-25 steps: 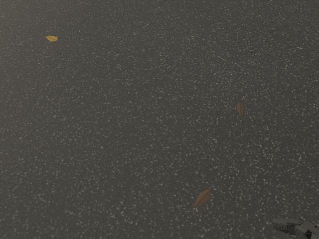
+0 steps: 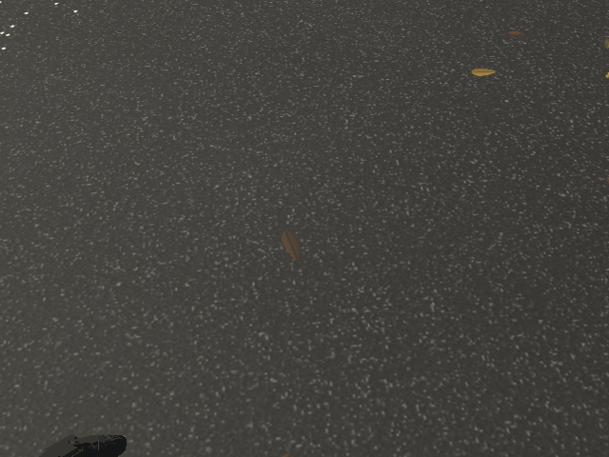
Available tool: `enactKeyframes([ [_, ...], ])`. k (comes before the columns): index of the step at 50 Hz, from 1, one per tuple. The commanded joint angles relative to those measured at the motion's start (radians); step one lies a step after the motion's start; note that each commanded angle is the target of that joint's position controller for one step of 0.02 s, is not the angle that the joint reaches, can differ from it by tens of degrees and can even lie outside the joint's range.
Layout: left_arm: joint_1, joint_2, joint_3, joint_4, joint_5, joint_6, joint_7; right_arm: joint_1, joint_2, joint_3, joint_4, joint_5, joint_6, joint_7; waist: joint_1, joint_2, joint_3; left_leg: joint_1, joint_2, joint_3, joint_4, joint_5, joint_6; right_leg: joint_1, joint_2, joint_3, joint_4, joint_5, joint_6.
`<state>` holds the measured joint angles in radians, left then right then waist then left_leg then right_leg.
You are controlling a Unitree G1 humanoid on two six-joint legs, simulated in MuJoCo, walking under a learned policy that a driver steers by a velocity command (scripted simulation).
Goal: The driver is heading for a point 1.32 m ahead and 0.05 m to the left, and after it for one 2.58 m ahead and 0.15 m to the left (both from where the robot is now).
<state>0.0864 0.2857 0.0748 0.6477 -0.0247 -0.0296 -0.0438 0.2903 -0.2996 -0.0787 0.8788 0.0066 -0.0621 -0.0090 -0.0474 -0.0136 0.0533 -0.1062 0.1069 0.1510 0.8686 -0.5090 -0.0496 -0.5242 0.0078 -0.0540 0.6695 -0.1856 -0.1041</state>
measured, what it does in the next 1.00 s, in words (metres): walks ahead: left foot, then right foot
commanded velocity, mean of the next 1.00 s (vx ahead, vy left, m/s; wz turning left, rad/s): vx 0.42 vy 0.00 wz -0.18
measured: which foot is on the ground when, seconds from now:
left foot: up 0.00-0.44, down 0.46-0.96, up 0.98-1.00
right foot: down 0.00-0.48, up 0.50-0.92, down 0.94-1.00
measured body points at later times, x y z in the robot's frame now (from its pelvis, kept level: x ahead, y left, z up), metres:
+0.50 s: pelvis +0.29 +0.02 +0.01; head +0.32 +0.02 +0.46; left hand +0.36 +0.31 -0.11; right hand +0.47 -0.25 -0.07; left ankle +0.41 +0.11 -0.72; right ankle +0.11 -0.08 -0.69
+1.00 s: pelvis +0.51 -0.02 +0.01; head +0.54 -0.04 +0.46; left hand +0.76 +0.18 -0.07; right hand +0.51 -0.31 -0.12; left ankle +0.42 +0.11 -0.69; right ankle +0.61 -0.15 -0.71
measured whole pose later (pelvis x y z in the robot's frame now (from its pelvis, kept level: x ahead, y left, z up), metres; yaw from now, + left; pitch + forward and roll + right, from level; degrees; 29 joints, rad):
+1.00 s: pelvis +0.51 -0.02 +0.01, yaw -8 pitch +2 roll +1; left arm 0.07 0.24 0.04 0.68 0.03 -0.07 -0.01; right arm 0.29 -0.29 -0.04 0.87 0.01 -0.05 0.00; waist -0.06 0.00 0.03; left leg -0.20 -0.04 -0.03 0.72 -0.52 0.00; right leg -0.47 -0.01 -0.01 0.50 -0.07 -0.03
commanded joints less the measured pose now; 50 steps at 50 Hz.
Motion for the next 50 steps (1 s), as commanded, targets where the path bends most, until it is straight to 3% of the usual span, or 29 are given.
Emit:
enactKeyframes([
  [1,0.34,0.213,0.065,0.003,0.012,-0.026,0.009,-0.123,-0.133,-0.008,-0.166,0.041,-0.085,0.02,0.181,-0.101,-0.316,-0.77,-0.074,-0.232,0.539,0.001,0.048,0.88,-0.331,0.76,-0.381,-0.114,-0.272],
  [2,0.286,0.183,0.056,0.0,0.008,-0.033,0.01,-0.137,-0.117,0.0,-0.17,0.032,-0.094,0.016,0.142,-0.052,-0.231,-0.747,-0.033,-0.229,0.46,0.088,0.065,0.74,-0.29,0.634,-0.372,-0.037,-0.237],
  [3,0.207,0.145,0.043,-0.014,0.008,-0.033,0.012,-0.131,-0.12,-0.004,-0.155,0.005,-0.093,0.008,0.094,-0.008,-0.168,-0.673,0.001,-0.23,0.373,0.141,0.061,0.589,-0.249,0.53,-0.375,0.061,-0.207],
  [4,0.157,0.12,0.033,-0.034,0.02,-0.034,0.016,-0.107,-0.132,-0.013,-0.149,-0.006,-0.081,0.007,0.053,-0.026,-0.146,-0.59,0.024,-0.239,0.316,0.175,0.057,0.477,-0.222,0.468,-0.395,0.147,-0.196],
  [6,0.133,0.116,0.03,-0.043,0.023,-0.038,0.023,-0.081,-0.114,-0.014,-0.146,-0.011,-0.055,0.01,0.023,-0.024,-0.129,-0.524,0.025,-0.224,0.24,0.207,0.035,0.378,-0.199,0.411,-0.431,0.229,-0.199],
  [9,0.173,0.135,0.033,-0.018,0.019,-0.045,0.041,-0.14,-0.066,0.002,-0.162,-0.022,-0.038,0.01,0.037,-0.022,-0.09,-0.531,0.015,-0.197,0.074,0.353,-0.001,0.318,-0.17,0.306,-0.463,0.316,-0.187],
  [13,0.232,0.139,0.031,0.02,0.012,-0.045,0.05,-0.271,-0.037,0.02,-0.188,-0.011,-0.043,0.024,0.1,-0.054,-0.053,-0.463,-0.028,-0.178,-0.207,0.619,0.001,0.303,-0.126,0.228,-0.467,0.202,-0.126],
  [17,0.295,0.148,0.033,0.062,0.007,-0.043,0.047,-0.359,-0.059,0.018,-0.222,0.003,-0.053,0.041,0.137,-0.061,-0.009,-0.491,-0.047,-0.186,-0.315,0.614,0.033,0.404,-0.183,0.28,-0.433,0.138,-0.12],
  [20,0.31,0.155,0.037,0.081,0.008,-0.031,0.052,-0.349,-0.079,0.011,-0.234,0.001,-0.062,0.053,0.121,-0.082,-0.005,-0.492,-0.059,-0.182,-0.364,0.501,0.075,0.507,-0.23,0.319,-0.375,0.222,-0.1],
  [22,0.284,0.161,0.038,0.081,0.008,-0.022,0.054,-0.252,-0.102,-0.003,-0.212,0.0,-0.066,0.051,0.061,-0.097,-0.051,-0.347,-0.098,-0.138,-0.403,0.449,0.111,0.526,-0.207,0.298,-0.27,0.441,-0.071],
  [23,0.276,0.14,0.028,0.076,0.012,-0.019,0.054,-0.126,-0.138,-0.021,-0.177,-0.007,-0.068,0.045,0.003,-0.078,-0.143,-0.156,-0.096,-0.136,-0.4,0.483,0.145,0.491,-0.151,0.253,-0.116,0.546,-0.045],
  [24,0.272,0.098,0.008,0.051,0.029,-0.018,0.057,0.047,-0.196,-0.035,-0.155,-0.02,-0.069,0.039,-0.066,0.014,-0.296,0.129,0.068,-0.319,-0.367,0.519,0.215,0.323,-0.083,0.2,0.171,0.353,-0.005],
  [25,0.418,0.013,-0.015,0.047,0.01,-0.037,0.053,0.132,-0.261,-0.054,-0.118,-0.019,-0.06,0.045,-0.01,0.32,-0.415,0.471,0.273,-0.78,-0.46,0.296,0.375,-0.072,0.082,0.142,0.524,-0.268,0.074],
  [26,0.372,0.092,-0.005,0.059,-0.001,-0.048,0.051,0.141,-0.166,-0.029,-0.115,0.01,-0.057,0.049,-0.05,0.244,-0.377,0.47,0.271,-0.903,-0.558,0.073,0.357,-0.213,0.05,0.238,0.63,-0.386,0.071],
  [27,0.261,0.141,0.009,0.033,-0.013,-0.053,0.047,0.074,-0.124,-0.015,-0.126,0.01,-0.052,0.044,-0.055,0.156,-0.228,0.346,0.242,-0.758,-0.576,0.06,0.309,-0.272,-0.001,0.217,0.646,-0.302,0.065],
  [28,0.195,0.133,0.005,0.017,-0.004,-0.056,0.049,0.006,-0.112,-0.007,-0.141,-0.003,-0.045,0.041,-0.029,0.073,-0.152,0.21,0.203,-0.646,-0.591,0.15,0.283,-0.245,-0.052,0.172,0.604,-0.217,0.063],
  [29,0.165,0.124,0.008,0.009,0.012,-0.057,0.049,-0.033,-0.092,0.0,-0.144,-0.011,-0.042,0.041,-0.006,0.059,-0.092,0.099,0.17,-0.575,-0.618,0.249,0.284,-0.22,-0.081,0.158,0.54,-0.164,0.067],
  [30,0.181,0.114,0.011,0.012,0.016,-0.053,0.047,-0.051,-0.077,0.007,-0.146,-0.02,-0.046,0.04,0.025,0.083,-0.085,0.033,0.141,-0.522,-0.64,0.327,0.276,-0.162,-0.108,0.159,0.496,-0.127,0.069],
  [31,0.203,0.098,0.009,0.02,0.014,-0.047,0.046,-0.057,-0.072,0.009,-0.144,-0.019,-0.048,0.041,0.04,0.101,-0.086,0.0,0.12,-0.482,-0.661,0.375,0.278,-0.126,-0.115,0.15,0.466,-0.113,0.075],
  [33,0.21,0.071,0.003,0.022,0.016,-0.038,0.048,-0.045,-0.089,0.005,-0.13,-0.008,-0.054,0.038,0.052,0.102,-0.079,-0.035,0.114,-0.419,-0.692,0.464,0.293,-0.122,-0.125,0.13,0.405,-0.092,0.091],
  [35,0.159,0.056,-0.002,0.005,0.027,-0.035,0.053,-0.044,-0.114,0.0,-0.117,-0.011,-0.051,0.03,0.053,0.079,-0.051,-0.055,0.11,-0.341,-0.691,0.741,0.297,-0.134,-0.123,0.111,0.302,-0.033,0.118],
  [38,0.098,0.02,-0.016,0.001,0.029,-0.042,0.049,-0.032,-0.123,-0.001,-0.099,-0.006,-0.033,0.017,0.036,0.085,-0.071,-0.073,0.045,-0.198,-0.652,0.965,0.245,-0.038,-0.09,0.071,0.087,0.144,0.125],
  [42,0.0,0.027,-0.014,-0.017,0.025,-0.047,0.032,0.03,-0.128,0.003,-0.061,0.002,-0.011,0.008,-0.007,0.097,-0.086,-0.005,0.055,-0.194,-0.606,0.901,0.225,0.033,-0.044,0.067,-0.084,0.283,0.113],
  [44,-0.015,0.048,-0.007,-0.026,0.029,-0.052,0.023,0.022,-0.134,0.001,-0.053,0.005,0.001,0.006,0.001,0.106,-0.088,0.039,0.081,-0.224,-0.55,0.881,0.216,0.046,-0.035,0.078,-0.133,0.229,0.089],
  [46,0.055,0.072,0.005,-0.003,0.043,-0.059,0.022,-0.007,-0.131,0.002,-0.051,0.013,0.011,0.002,0.052,0.093,-0.114,0.043,0.063,-0.244,-0.44,0.861,0.184,0.166,-0.015,0.068,-0.237,0.269,0.056],
  [47,0.11,0.116,0.019,0.013,0.055,-0.064,0.031,0.016,-0.112,0.009,-0.051,0.007,0.01,0.002,0.067,0.053,-0.156,0.007,0.006,-0.233,-0.342,0.821,0.146,0.305,-0.05,0.091,-0.272,0.513,0.028],
  [48,0.175,0.183,0.03,0.009,0.076,-0.064,0.041,0.067,-0.061,0.028,-0.069,-0.02,-0.003,0.007,0.056,-0.068,-0.282,-0.173,-0.061,-0.214,-0.152,0.536,0.095,0.591,-0.227,0.231,-0.157,0.936,-0.056],
  [49,0.205,0.147,0.02,0.011,0.07,-0.045,0.048,0.172,0.0,0.053,-0.047,-0.01,-0.005,0.011,0.062,-0.231,-0.417,-0.365,-0.138,-0.197,0.111,-0.074,0.035,0.784,-0.433,0.423,-0.14,1.073,-0.225],
  [50,0.229,0.107,0.012,0.012,0.048,-0.026,0.048,0.128,-0.09,0.031,-0.048,0.012,0.008,0.012,0.099,-0.185,-0.443,-0.422,-0.126,-0.249,0.237,-0.246,0.018,0.749,-0.431,0.462,-0.173,0.902,-0.236],
])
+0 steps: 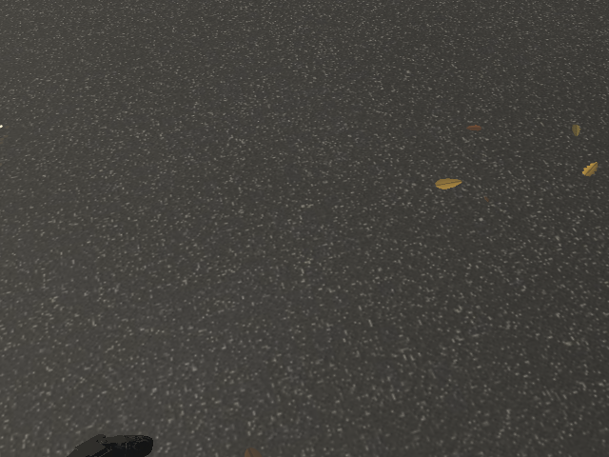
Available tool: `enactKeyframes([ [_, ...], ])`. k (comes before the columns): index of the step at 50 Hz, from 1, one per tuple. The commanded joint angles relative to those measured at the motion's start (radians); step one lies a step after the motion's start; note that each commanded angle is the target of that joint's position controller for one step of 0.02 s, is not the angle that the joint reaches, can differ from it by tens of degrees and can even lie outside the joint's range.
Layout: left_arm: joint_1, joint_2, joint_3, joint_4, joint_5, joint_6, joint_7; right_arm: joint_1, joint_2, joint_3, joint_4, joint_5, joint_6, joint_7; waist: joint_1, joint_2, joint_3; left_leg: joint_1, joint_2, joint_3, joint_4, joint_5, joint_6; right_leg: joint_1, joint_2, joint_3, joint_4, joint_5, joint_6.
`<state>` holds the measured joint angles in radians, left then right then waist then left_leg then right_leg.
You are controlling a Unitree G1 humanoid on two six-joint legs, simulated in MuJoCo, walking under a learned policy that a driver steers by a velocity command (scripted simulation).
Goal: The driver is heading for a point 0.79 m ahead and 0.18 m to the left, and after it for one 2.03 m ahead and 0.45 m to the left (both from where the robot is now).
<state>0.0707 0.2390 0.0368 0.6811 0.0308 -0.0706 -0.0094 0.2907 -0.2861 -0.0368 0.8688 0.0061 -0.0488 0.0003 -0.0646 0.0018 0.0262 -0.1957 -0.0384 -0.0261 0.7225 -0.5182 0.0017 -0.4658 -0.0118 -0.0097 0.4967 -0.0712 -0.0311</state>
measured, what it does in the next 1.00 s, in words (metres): walks ahead, turning left: left foot, then right foot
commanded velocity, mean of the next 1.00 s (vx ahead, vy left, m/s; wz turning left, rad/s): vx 0.39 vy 0.00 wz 0.35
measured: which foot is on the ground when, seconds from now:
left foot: up 0.00-0.32, down 0.34-0.82, up 0.84-1.00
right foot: down 0.00-0.34, up 0.36-0.80, down 0.82-1.00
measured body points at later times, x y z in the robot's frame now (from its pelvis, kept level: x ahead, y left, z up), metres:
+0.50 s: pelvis +0.10 +0.05 +0.02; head +0.09 +0.09 +0.47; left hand +0.22 +0.35 -0.09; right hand +0.15 -0.22 -0.09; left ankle +0.04 +0.12 -0.73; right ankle +0.19 -0.11 -0.66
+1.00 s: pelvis +0.37 +0.08 +0.01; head +0.40 +0.09 +0.46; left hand +0.36 +0.37 -0.11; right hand +0.55 -0.15 -0.11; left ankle +0.27 +0.20 -0.64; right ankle +0.43 +0.01 -0.73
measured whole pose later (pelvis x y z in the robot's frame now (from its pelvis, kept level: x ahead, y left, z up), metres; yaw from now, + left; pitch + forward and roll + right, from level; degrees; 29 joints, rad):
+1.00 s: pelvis +0.37 +0.08 +0.01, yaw +22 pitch +1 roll -2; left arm 0.20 0.25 0.06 0.88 0.00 -0.10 -0.04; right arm 0.30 -0.28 -0.07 0.82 0.02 -0.07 -0.02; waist 0.00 0.04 0.04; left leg -0.49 0.07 -0.05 1.15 -0.33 0.03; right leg -0.24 0.06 -0.05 0.38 -0.16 -0.06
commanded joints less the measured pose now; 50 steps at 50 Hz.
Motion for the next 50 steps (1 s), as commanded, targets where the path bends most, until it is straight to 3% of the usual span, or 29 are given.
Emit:
enactKeyframes([
  [1,0.207,0.167,0.053,-0.021,-0.021,0.028,0.017,0.051,-0.151,-0.031,-0.063,0.024,0.013,-0.002,0.12,-0.142,-0.324,-0.406,0.039,-0.06,0.463,-0.197,-0.043,0.61,-0.377,0.373,-0.05,0.586,-0.276],
  [2,0.15,0.156,0.048,-0.024,-0.025,0.034,0.023,0.011,-0.141,-0.035,-0.071,0.022,0.035,-0.012,0.101,-0.096,-0.247,-0.429,0.066,-0.047,0.47,-0.135,-0.055,0.503,-0.345,0.324,-0.097,0.401,-0.244],
  [3,0.103,0.148,0.047,-0.02,-0.027,0.039,0.025,0.016,-0.129,-0.039,-0.069,0.017,0.06,-0.021,0.075,-0.093,-0.19,-0.406,0.096,-0.043,0.433,-0.067,-0.061,0.379,-0.315,0.28,-0.17,0.105,-0.216],
  [5,0.037,0.17,0.058,-0.01,-0.02,0.039,0.027,0.047,-0.098,-0.04,-0.072,0.012,0.09,-0.031,0.036,-0.182,-0.121,-0.301,0.098,0.018,0.384,0.038,-0.063,0.17,-0.265,0.216,-0.302,-0.287,-0.184],
  [6,0.017,0.171,0.061,-0.007,-0.021,0.033,0.029,0.059,-0.091,-0.043,-0.072,0.006,0.092,-0.032,0.024,-0.199,-0.11,-0.266,0.099,0.032,0.361,0.068,-0.055,0.122,-0.259,0.183,-0.334,-0.334,-0.178],
  [10,-0.01,0.187,0.075,0.015,-0.038,0.006,0.032,0.021,-0.069,-0.042,-0.083,-0.004,0.074,-0.019,0.022,-0.155,-0.118,-0.171,0.121,0.052,0.139,0.167,0.006,0.114,-0.264,0.083,-0.36,-0.351,-0.158],
  [13,0.002,0.212,0.086,0.032,-0.052,0.013,0.027,0.019,-0.086,-0.052,-0.08,0.004,0.067,-0.002,0.018,-0.137,-0.119,-0.115,0.111,0.089,0.023,0.175,0.041,0.145,-0.294,0.071,-0.354,-0.431,-0.146],
  [15,-0.03,0.205,0.084,0.033,-0.064,0.027,0.025,0.09,-0.079,-0.058,-0.044,0.005,0.068,0.004,-0.027,-0.105,-0.098,-0.012,0.084,0.141,-0.096,0.216,0.074,0.096,-0.275,0.022,-0.298,-0.516,-0.106],
  [16,-0.048,0.177,0.077,0.032,-0.064,0.033,0.025,0.156,-0.08,-0.064,-0.007,0.002,0.069,0.004,-0.051,-0.059,-0.073,0.042,0.056,0.152,-0.148,0.188,0.098,0.052,-0.236,-0.02,-0.207,-0.553,-0.075],
  [17,-0.057,0.125,0.065,0.03,-0.057,0.039,0.022,0.241,-0.099,-0.073,0.026,0.002,0.066,-0.001,-0.069,0.069,-0.037,0.086,0.094,0.046,-0.268,0.065,0.138,-0.021,-0.165,-0.097,0.011,-0.582,-0.032],
  [18,-0.066,0.045,0.044,0.023,-0.042,0.038,0.007,0.283,-0.149,-0.076,0.018,0.0,0.055,-0.011,-0.055,0.286,0.022,0.141,0.293,-0.312,-0.417,-0.118,0.22,-0.249,-0.061,-0.159,0.421,-0.562,0.034],
  [19,-0.113,0.077,0.049,-0.03,-0.062,0.018,0.002,0.222,-0.232,-0.082,-0.036,-0.015,0.024,0.002,-0.033,0.284,0.078,0.106,0.398,-0.72,-0.626,-0.414,0.337,-0.452,0.02,0.009,0.51,-0.491,0.02],
  [20,-0.127,0.147,0.062,-0.027,-0.079,-0.01,-0.001,0.133,-0.215,-0.08,-0.072,-0.023,-0.004,0.0,-0.006,0.205,0.122,0.095,0.408,-0.698,-0.662,-0.35,0.319,-0.486,-0.03,0.074,0.537,-0.371,-0.001],
  [21,-0.103,0.182,0.073,-0.011,-0.069,-0.025,-0.001,0.087,-0.183,-0.07,-0.081,-0.012,-0.019,-0.005,0.026,0.174,0.116,0.115,0.38,-0.599,-0.622,-0.187,0.276,-0.483,-0.049,0.078,0.505,-0.252,-0.005],
  [23,-0.103,0.165,0.075,0.02,-0.027,-0.037,0.006,0.095,-0.142,-0.059,-0.081,0.003,-0.019,-0.012,0.028,0.109,0.056,0.136,0.307,-0.434,-0.586,0.051,0.216,-0.394,-0.058,0.073,0.412,-0.125,0.017],
  [24,-0.119,0.147,0.073,0.024,-0.025,-0.038,0.003,0.124,-0.117,-0.051,-0.075,0.003,-0.02,-0.017,0.022,0.104,0.031,0.149,0.281,-0.381,-0.58,0.147,0.2,-0.354,-0.047,0.068,0.376,-0.063,0.027],
  [27,-0.147,0.104,0.063,0.023,-0.034,-0.035,-0.006,0.184,-0.111,-0.052,-0.064,0.004,-0.022,-0.031,0.012,0.104,-0.001,0.183,0.234,-0.279,-0.557,0.345,0.182,-0.289,-0.01,0.058,0.247,0.061,0.049],
  [31,-0.235,0.065,0.043,0.005,-0.046,-0.037,-0.025,0.24,-0.1,-0.053,-0.042,0.004,-0.016,-0.038,-0.032,0.141,0.028,0.172,0.217,-0.21,-0.548,0.416,0.171,-0.216,0.003,0.031,0.088,0.146,0.064],
  [35,-0.309,0.072,0.031,-0.024,-0.053,-0.048,-0.045,0.269,-0.109,-0.059,-0.023,0.011,-0.007,-0.037,-0.062,0.138,0.077,0.215,0.254,-0.227,-0.514,0.462,0.181,-0.212,0.0,0.014,0.014,0.112,0.043],
  [38,-0.258,0.107,0.038,-0.017,-0.054,-0.056,-0.05,0.242,-0.127,-0.068,-0.019,0.012,0.002,-0.037,-0.022,0.163,0.072,0.243,0.284,-0.23,-0.466,0.624,0.162,-0.118,0.009,0.001,-0.023,0.048,0.003],
  [40,-0.083,0.162,0.065,0.033,-0.044,-0.057,-0.039,0.202,-0.135,-0.069,-0.031,0.01,0.007,-0.036,0.073,0.168,-0.04,0.237,0.236,-0.174,-0.28,0.999,0.13,0.133,0.058,-0.046,-0.046,0.03,-0.048],
  [41,0.1,0.203,0.082,0.078,-0.037,-0.055,-0.031,0.174,-0.125,-0.062,-0.047,0.002,0.007,-0.034,0.156,0.146,-0.168,0.118,0.195,-0.141,-0.079,1.005,0.1,0.411,0.0,0.007,-0.005,0.056,-0.097],
  [42,0.28,0.279,0.1,0.107,-0.019,-0.051,-0.022,0.24,-0.047,-0.04,-0.069,-0.011,-0.003,-0.029,0.176,-0.056,-0.358,-0.22,0.079,-0.097,0.29,0.647,0.043,0.827,-0.243,0.351,0.024,-0.018,-0.218],
  [43,0.331,0.263,0.092,0.146,-0.031,-0.045,-0.036,0.322,0.013,-0.02,-0.055,0.011,-0.022,-0.024,0.147,-0.305,-0.461,-0.44,-0.037,-0.147,0.526,-0.054,0.016,0.956,-0.388,0.754,-0.154,-0.251,-0.301],
  [44,0.271,0.183,0.07,0.146,-0.05,-0.043,-0.033,0.217,-0.091,-0.045,-0.065,0.038,-0.035,-0.021,0.161,-0.216,-0.291,-0.542,0.025,-0.173,0.614,-0.024,0.029,0.839,-0.346,0.698,-0.208,-0.359,-0.253],
  [45,0.192,0.151,0.059,0.137,-0.051,-0.038,-0.026,0.106,-0.123,-0.051,-0.093,0.042,-0.043,-0.02,0.149,-0.13,-0.15,-0.562,0.074,-0.125,0.592,0.071,0.04,0.674,-0.312,0.54,-0.226,-0.294,-0.218],
  [46,0.136,0.138,0.052,0.13,-0.04,-0.035,-0.024,0.051,-0.115,-0.052,-0.102,0.025,-0.049,-0.022,0.119,-0.051,-0.083,-0.517,0.117,-0.093,0.542,0.15,0.041,0.525,-0.275,0.44,-0.251,-0.176,-0.203],
  [48,0.095,0.107,0.04,0.133,-0.017,-0.039,-0.024,0.056,-0.085,-0.057,-0.102,0.011,-0.041,-0.019,0.063,-0.074,-0.05,-0.424,0.165,-0.083,0.464,0.218,0.039,0.376,-0.216,0.322,-0.3,-0.042,-0.197],
  [50,0.105,0.109,0.039,0.151,-0.028,-0.045,-0.021,0.061,-0.045,-0.05,-0.103,0.012,-0.029,-0.017,0.045,-0.09,-0.034,-0.409,0.182,-0.063,0.4,0.227,0.027,0.32,-0.203,0.258,-0.342,0.015,-0.212],
])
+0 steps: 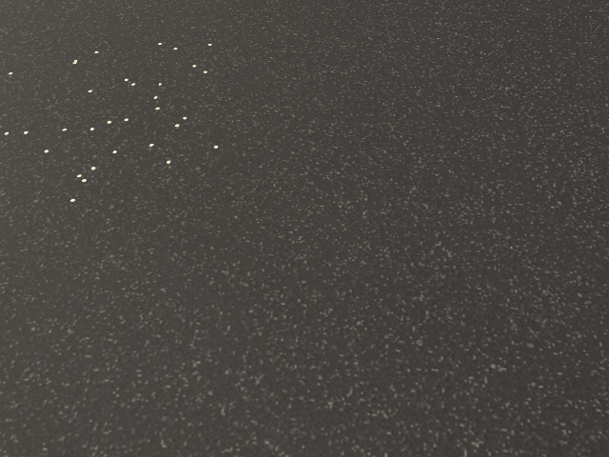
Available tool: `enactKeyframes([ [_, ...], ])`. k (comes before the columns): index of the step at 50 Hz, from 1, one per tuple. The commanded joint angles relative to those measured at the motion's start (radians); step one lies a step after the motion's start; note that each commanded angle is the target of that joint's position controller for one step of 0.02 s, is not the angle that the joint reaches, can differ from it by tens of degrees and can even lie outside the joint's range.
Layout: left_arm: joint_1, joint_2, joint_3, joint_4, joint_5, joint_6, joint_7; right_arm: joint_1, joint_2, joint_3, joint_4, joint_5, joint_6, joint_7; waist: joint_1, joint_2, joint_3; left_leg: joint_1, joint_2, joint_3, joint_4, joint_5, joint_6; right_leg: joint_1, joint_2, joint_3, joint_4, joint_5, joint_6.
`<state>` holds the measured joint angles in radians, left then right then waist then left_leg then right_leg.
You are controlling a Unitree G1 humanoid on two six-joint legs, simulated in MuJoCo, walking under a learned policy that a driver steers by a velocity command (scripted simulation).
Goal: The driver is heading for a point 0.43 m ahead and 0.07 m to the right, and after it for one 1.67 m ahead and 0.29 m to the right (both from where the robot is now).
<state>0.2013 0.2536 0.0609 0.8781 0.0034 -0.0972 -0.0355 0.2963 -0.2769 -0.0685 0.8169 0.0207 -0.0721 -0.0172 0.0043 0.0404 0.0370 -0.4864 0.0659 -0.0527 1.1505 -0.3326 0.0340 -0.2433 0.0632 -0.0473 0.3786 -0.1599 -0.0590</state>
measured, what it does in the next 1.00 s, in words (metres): walks ahead, turning right: left foot, then right foot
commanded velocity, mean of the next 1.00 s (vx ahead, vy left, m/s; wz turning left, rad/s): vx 0.28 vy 0.00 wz -0.30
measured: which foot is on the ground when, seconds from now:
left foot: up 0.00-0.30, down 0.32-0.80, up 0.82-1.00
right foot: down 0.00-0.32, up 0.34-0.76, down 0.78-1.00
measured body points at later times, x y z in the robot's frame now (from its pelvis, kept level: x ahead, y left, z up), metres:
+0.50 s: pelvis +0.28 +0.05 +0.00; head +0.32 +0.06 +0.45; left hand +0.37 +0.33 -0.14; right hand +0.39 -0.22 -0.10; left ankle +0.34 +0.15 -0.74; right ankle +0.22 -0.09 -0.66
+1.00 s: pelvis +0.39 +0.00 +0.00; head +0.43 -0.04 +0.44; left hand +0.63 +0.21 -0.09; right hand +0.43 -0.32 -0.13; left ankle +0.44 +0.15 -0.67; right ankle +0.42 -0.10 -0.74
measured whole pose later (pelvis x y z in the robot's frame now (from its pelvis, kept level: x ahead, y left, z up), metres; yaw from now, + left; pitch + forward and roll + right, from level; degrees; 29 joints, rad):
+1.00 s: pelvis +0.39 +0.00 +0.00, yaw -22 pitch +2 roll +2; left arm 0.14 0.28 0.07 0.72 0.01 0.01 0.01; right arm 0.08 -0.31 -0.08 0.80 0.00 0.01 -0.04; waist 0.01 0.03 0.06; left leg -0.53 0.04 -0.02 1.05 -0.43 -0.06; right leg -0.37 0.05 0.02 0.46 -0.13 -0.07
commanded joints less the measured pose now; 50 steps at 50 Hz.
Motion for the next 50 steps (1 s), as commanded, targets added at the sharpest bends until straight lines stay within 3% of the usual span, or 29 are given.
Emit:
enactKeyframes([
  [1,-0.016,0.109,0.018,-0.037,-0.005,-0.021,0.008,0.025,-0.049,-0.016,-0.064,-0.008,-0.002,0.0,-0.024,-0.122,-0.025,-0.14,0.085,-0.027,-0.07,0.065,-0.016,0.079,-0.281,0.271,-0.243,0.137,-0.191],
  [4,0.017,0.145,0.024,-0.02,-0.012,-0.015,0.022,-0.097,-0.041,-0.005,-0.105,-0.019,-0.006,0.005,0.001,-0.096,0.007,-0.178,0.085,0.0,-0.272,0.234,-0.039,0.076,-0.255,0.189,-0.264,0.223,-0.178],
  [7,0.074,0.166,0.024,-0.001,-0.021,-0.007,0.027,-0.222,-0.021,0.01,-0.135,-0.014,-0.017,0.021,0.046,-0.085,0.021,-0.098,0.038,0.047,-0.49,0.406,-0.036,0.067,-0.215,0.115,-0.266,0.236,-0.144],
  [10,0.155,0.178,0.024,0.032,-0.032,0.005,0.028,-0.319,-0.033,0.013,-0.171,-0.003,-0.021,0.037,0.079,-0.082,0.039,-0.098,0.016,0.042,-0.584,0.43,-0.028,0.154,-0.257,0.141,-0.236,0.221,-0.14],
  [13,0.18,0.196,0.029,0.049,-0.033,0.027,0.035,-0.335,-0.07,0.002,-0.195,-0.005,-0.029,0.05,0.052,-0.093,0.032,-0.078,-0.005,0.022,-0.651,0.33,-0.005,0.259,-0.305,0.19,-0.151,0.285,-0.119],
  [14,0.171,0.209,0.033,0.048,-0.033,0.033,0.038,-0.297,-0.09,-0.006,-0.187,-0.006,-0.033,0.05,0.024,-0.106,0.01,-0.012,-0.021,0.031,-0.663,0.292,0.005,0.269,-0.306,0.197,-0.103,0.36,-0.109],
  [15,0.15,0.212,0.033,0.043,-0.031,0.037,0.039,-0.2,-0.119,-0.021,-0.163,-0.008,-0.035,0.046,-0.037,-0.108,-0.048,0.138,-0.045,0.053,-0.691,0.284,0.026,0.249,-0.278,0.178,0.007,0.486,-0.089],
  [16,0.143,0.184,0.021,0.032,-0.02,0.038,0.039,-0.037,-0.172,-0.046,-0.12,-0.015,-0.036,0.036,-0.111,-0.097,-0.166,0.398,-0.016,0.037,-0.662,0.309,0.061,0.149,-0.22,0.146,0.204,0.478,-0.057],
  [17,0.161,0.106,-0.004,-0.003,0.001,0.033,0.039,0.126,-0.251,-0.066,-0.101,-0.037,-0.032,0.023,-0.152,0.038,-0.336,0.733,0.205,-0.211,-0.634,0.28,0.132,-0.109,-0.119,0.087,0.546,0.172,-0.007],
  [18,0.285,0.028,-0.027,0.0,-0.021,0.016,0.036,0.129,-0.271,-0.064,-0.091,-0.043,-0.025,0.031,-0.087,0.296,-0.468,0.907,0.39,-0.609,-0.761,0.229,0.252,-0.364,-0.004,0.121,0.805,-0.44,0.032],
  [19,0.224,0.15,0.004,0.012,-0.044,0.014,0.038,0.083,-0.166,-0.037,-0.11,-0.039,-0.022,0.03,-0.109,0.169,-0.375,0.828,0.35,-0.548,-0.781,0.296,0.219,-0.433,-0.056,0.195,0.898,-0.433,0.039],
  [20,0.149,0.176,0.015,-0.012,-0.05,0.016,0.042,0.006,-0.13,-0.024,-0.12,-0.036,-0.023,0.025,-0.093,0.119,-0.238,0.693,0.325,-0.359,-0.774,0.5,0.189,-0.459,-0.088,0.167,0.904,-0.37,0.046],
  [21,0.119,0.16,0.017,-0.012,-0.039,0.023,0.049,-0.056,-0.109,-0.016,-0.121,-0.038,-0.024,0.027,-0.058,0.044,-0.183,0.571,0.282,-0.242,-0.78,0.664,0.174,-0.422,-0.125,0.147,0.876,-0.319,0.059],
  [23,0.14,0.129,0.028,-0.01,-0.032,0.058,0.052,-0.133,-0.077,-0.011,-0.114,-0.042,-0.028,0.029,0.007,0.059,-0.121,0.384,0.231,-0.087,-0.833,0.747,0.155,-0.316,-0.165,0.134,0.811,-0.261,0.075],
  [25,0.144,0.086,0.024,-0.027,-0.033,0.093,0.053,-0.173,-0.086,-0.016,-0.107,-0.046,-0.035,0.025,0.037,0.066,-0.096,0.296,0.225,-0.006,-0.885,0.765,0.178,-0.281,-0.16,0.106,0.77,-0.212,0.092],
  [28,0.079,0.071,0.021,-0.08,-0.017,0.111,0.048,-0.197,-0.121,-0.029,-0.091,-0.041,-0.026,0.003,0.04,0.065,-0.076,0.275,0.218,0.098,-0.924,0.719,0.183,-0.287,-0.17,0.089,0.596,-0.068,0.101],
  [32,-0.015,0.082,0.022,-0.131,-0.012,0.112,0.017,-0.192,-0.149,-0.036,-0.072,-0.028,0.001,-0.017,0.005,0.047,-0.091,0.319,0.211,0.186,-0.909,0.652,0.164,-0.223,-0.154,0.045,0.4,0.084,0.086],
  [37,-0.066,0.123,0.044,-0.191,-0.011,0.131,-0.007,-0.189,-0.184,-0.05,-0.054,0.009,0.035,-0.015,0.007,0.053,-0.073,0.407,0.256,0.183,-0.762,0.599,0.121,-0.203,-0.121,0.002,0.264,-0.041,0.03],
  [38,-0.034,0.128,0.051,-0.189,-0.01,0.131,-0.006,-0.199,-0.18,-0.05,-0.053,0.017,0.041,-0.017,0.03,0.042,-0.083,0.401,0.237,0.204,-0.683,0.613,0.091,-0.14,-0.096,-0.019,0.185,0.002,0.008],
  [39,0.032,0.168,0.07,-0.174,-0.005,0.127,0.005,-0.156,-0.159,-0.047,-0.037,0.012,0.044,-0.015,0.052,-0.012,-0.12,0.367,0.182,0.236,-0.539,0.606,0.041,-0.013,-0.064,-0.009,0.101,0.135,-0.027],
  [40,0.106,0.295,0.107,-0.175,-0.002,0.125,0.03,-0.124,-0.131,-0.037,-0.052,-0.024,0.042,-0.011,0.06,-0.221,-0.177,0.19,0.084,0.285,-0.261,0.333,-0.048,0.181,-0.225,0.237,0.063,0.621,-0.107],
  [41,0.083,0.359,0.109,-0.202,0.015,0.121,0.038,-0.094,-0.078,-0.015,-0.09,-0.058,0.043,-0.005,0.005,-0.366,-0.272,-0.113,-0.084,0.191,0.04,-0.392,-0.118,0.373,-0.436,0.592,0.064,0.759,-0.341],
  [42,0.083,0.285,0.088,-0.214,0.011,0.107,0.024,-0.154,-0.121,-0.024,-0.08,-0.036,0.045,0.001,0.065,-0.199,-0.337,-0.149,-0.07,0.006,0.126,-0.383,-0.101,0.343,-0.426,0.589,0.013,0.587,-0.347],
  [43,0.026,0.249,0.075,-0.222,0.005,0.094,0.022,-0.195,-0.133,-0.028,-0.089,-0.007,0.05,0.0,0.049,-0.155,-0.26,-0.182,-0.044,-0.001,0.125,-0.301,-0.08,0.274,-0.389,0.485,-0.007,0.479,-0.296],
  [44,-0.027,0.211,0.066,-0.225,-0.011,0.091,0.028,-0.192,-0.127,-0.029,-0.073,-0.01,0.056,-0.011,0.024,-0.093,-0.207,-0.187,-0.015,-0.002,0.07,-0.221,-0.076,0.21,-0.34,0.415,-0.017,0.348,-0.233],
  [45,-0.069,0.177,0.054,-0.23,-0.017,0.096,0.037,-0.198,-0.141,-0.035,-0.068,-0.023,0.065,-0.024,0.01,-0.098,-0.174,-0.16,0.001,-0.005,0.014,-0.164,-0.081,0.138,-0.314,0.376,-0.034,0.273,-0.201],
  [46,-0.088,0.172,0.048,-0.232,-0.008,0.099,0.045,-0.188,-0.141,-0.038,-0.065,-0.026,0.072,-0.027,-0.008,-0.133,-0.167,-0.092,-0.002,0.004,0.001,-0.121,-0.086,0.066,-0.289,0.346,-0.049,0.254,-0.193],
  [48,-0.094,0.169,0.044,-0.229,0.009,0.1,0.053,-0.153,-0.122,-0.036,-0.053,-0.021,0.077,-0.029,-0.022,-0.154,-0.177,-0.031,-0.017,0.013,-0.056,-0.078,-0.096,0.028,-0.263,0.305,-0.059,0.273,-0.193],
  [50,-0.086,0.171,0.043,-0.218,0.008,0.097,0.059,-0.156,-0.097,-0.026,-0.049,-0.02,0.077,-0.032,-0.014,-0.152,-0.177,-0.005,-0.016,0.013,-0.166,-0.057,-0.106,0.033,-0.254,0.287,-0.058,0.264,-0.191],
])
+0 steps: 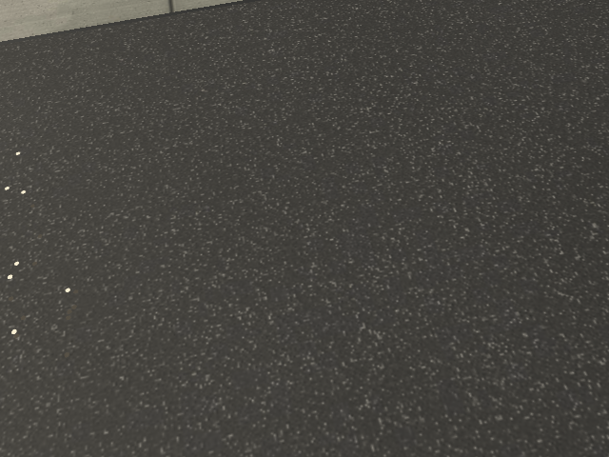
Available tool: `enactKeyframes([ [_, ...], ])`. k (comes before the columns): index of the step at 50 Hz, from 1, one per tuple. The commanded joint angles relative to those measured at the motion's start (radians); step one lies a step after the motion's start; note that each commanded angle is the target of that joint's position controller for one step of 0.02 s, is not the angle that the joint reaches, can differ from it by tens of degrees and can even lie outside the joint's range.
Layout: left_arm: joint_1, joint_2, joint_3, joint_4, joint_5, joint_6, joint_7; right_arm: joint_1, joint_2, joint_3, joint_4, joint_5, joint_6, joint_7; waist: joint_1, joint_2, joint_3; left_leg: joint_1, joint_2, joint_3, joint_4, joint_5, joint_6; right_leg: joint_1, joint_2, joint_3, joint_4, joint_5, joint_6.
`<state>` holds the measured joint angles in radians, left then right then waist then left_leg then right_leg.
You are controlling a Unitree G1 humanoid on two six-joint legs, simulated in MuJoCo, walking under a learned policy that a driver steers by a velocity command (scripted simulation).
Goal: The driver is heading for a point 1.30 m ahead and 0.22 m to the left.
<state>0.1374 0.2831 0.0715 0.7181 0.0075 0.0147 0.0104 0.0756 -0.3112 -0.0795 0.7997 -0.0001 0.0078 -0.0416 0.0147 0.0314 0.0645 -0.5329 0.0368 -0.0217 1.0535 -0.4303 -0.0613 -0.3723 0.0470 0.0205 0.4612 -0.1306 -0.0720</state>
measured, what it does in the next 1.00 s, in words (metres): steps on the spot: left foot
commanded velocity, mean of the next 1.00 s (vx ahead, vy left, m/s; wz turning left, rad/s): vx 0.01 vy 0.00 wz -0.07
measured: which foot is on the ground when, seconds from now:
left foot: up 0.00-0.18, down 0.20-1.00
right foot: down 0.00-1.00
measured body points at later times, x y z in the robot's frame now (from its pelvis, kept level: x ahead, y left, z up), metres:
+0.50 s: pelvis +0.04 +0.04 +0.00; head +0.05 +0.04 +0.45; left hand +0.17 +0.30 -0.13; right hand +0.14 -0.22 -0.13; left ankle +0.03 +0.16 -0.74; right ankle +0.06 -0.08 -0.74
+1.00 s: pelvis +0.05 +0.05 +0.00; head +0.06 +0.05 +0.45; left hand +0.14 +0.30 -0.14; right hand +0.10 -0.22 -0.14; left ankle +0.03 +0.16 -0.74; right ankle +0.06 -0.08 -0.74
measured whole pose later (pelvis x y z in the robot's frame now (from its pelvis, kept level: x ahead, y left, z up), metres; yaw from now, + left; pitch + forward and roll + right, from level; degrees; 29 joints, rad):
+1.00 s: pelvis +0.05 +0.05 +0.00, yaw -2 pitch -2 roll +0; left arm 0.12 0.24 0.04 1.07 0.00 0.02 0.03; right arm 0.20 -0.24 -0.01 1.03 -0.01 -0.02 -0.03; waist 0.00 0.00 0.04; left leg -0.14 0.00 0.01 0.47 -0.30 0.01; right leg -0.22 0.02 0.07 0.49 -0.23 0.01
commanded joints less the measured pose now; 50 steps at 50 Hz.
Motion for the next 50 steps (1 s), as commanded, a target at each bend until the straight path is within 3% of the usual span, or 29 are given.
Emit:
enactKeyframes([
  [1,-0.022,0.142,0.031,-0.053,0.003,-0.014,0.016,0.058,-0.053,-0.009,-0.03,0.0,-0.002,-0.007,-0.018,-0.144,-0.204,0.064,0.016,-0.019,-0.12,0.052,-0.013,0.158,-0.234,0.215,-0.142,0.202,-0.174],
  [6,-0.025,0.129,0.017,-0.027,0.011,-0.006,0.012,0.047,-0.063,-0.004,-0.018,0.007,-0.005,0.005,0.006,-0.167,-0.164,0.185,0.01,-0.005,-0.329,0.076,-0.006,0.119,-0.235,0.247,-0.15,0.003,-0.16],
  [9,-0.027,0.093,-0.003,-0.004,-0.004,-0.001,0.008,0.104,-0.044,0.003,0.013,-0.004,-0.017,0.023,-0.038,-0.134,-0.138,0.345,-0.009,0.027,-0.63,0.258,0.035,0.078,-0.193,0.234,-0.099,-0.055,-0.095],
  [10,0.012,0.068,-0.013,0.01,0.001,-0.006,0.007,0.117,-0.072,0.002,0.016,-0.021,-0.021,0.026,-0.028,-0.087,-0.143,0.416,0.055,-0.045,-0.671,0.348,0.061,0.042,-0.157,0.212,-0.063,-0.092,-0.04],
  [11,0.059,0.055,-0.014,0.013,0.016,-0.014,0.002,0.11,-0.149,-0.01,0.008,-0.03,-0.022,0.023,0.029,0.068,-0.145,0.432,0.172,-0.149,-0.662,0.48,0.114,0.004,-0.067,0.123,0.035,-0.171,0.008],
  [12,0.037,0.042,-0.013,0.006,0.014,-0.015,0.001,0.057,-0.118,-0.003,0.021,-0.027,-0.024,0.028,0.052,0.181,-0.121,0.275,0.196,-0.191,-0.701,0.3,0.176,0.083,-0.025,0.051,0.022,-0.182,0.044],
  [13,-0.006,0.073,-0.009,0.013,0.02,-0.014,0.002,0.011,-0.059,0.012,0.004,-0.026,-0.031,0.034,0.036,0.144,-0.098,0.221,0.149,-0.163,-0.725,0.174,0.154,0.151,-0.039,0.06,0.017,-0.121,0.055],
  [15,-0.034,0.082,-0.002,0.024,0.01,0.0,0.007,0.03,-0.07,0.014,0.017,-0.026,-0.047,0.036,0.012,0.111,-0.085,0.207,0.091,-0.099,-0.714,0.136,0.094,0.185,-0.049,0.075,0.021,-0.048,0.038],
  [17,-0.024,0.078,-0.002,0.038,0.008,0.006,0.008,0.061,-0.072,0.016,0.036,-0.018,-0.058,0.031,0.003,0.063,-0.075,0.229,0.067,-0.069,-0.686,0.169,0.076,0.184,-0.063,0.096,0.003,-0.002,0.024],
  [24,-0.015,0.061,0.0,0.106,0.0,-0.007,0.009,0.101,-0.056,0.026,0.075,-0.01,-0.045,0.018,-0.024,-0.036,-0.089,0.303,0.035,-0.032,-0.636,0.265,0.082,0.18,-0.069,0.102,-0.004,0.094,0.029],
  [50,-0.021,0.065,-0.011,0.325,-0.007,-0.004,0.027,0.148,-0.039,0.049,0.202,-0.008,-0.032,0.013,-0.016,-0.03,-0.051,0.317,-0.001,-0.003,-0.675,0.26,0.078,0.214,-0.065,0.08,-0.031,0.087,0.042],
])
